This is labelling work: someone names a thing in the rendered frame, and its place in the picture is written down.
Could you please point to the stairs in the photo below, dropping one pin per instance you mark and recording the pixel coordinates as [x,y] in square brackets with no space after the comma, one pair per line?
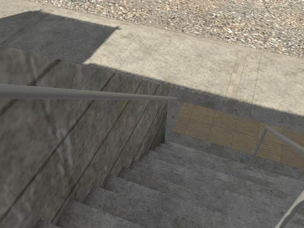
[175,186]

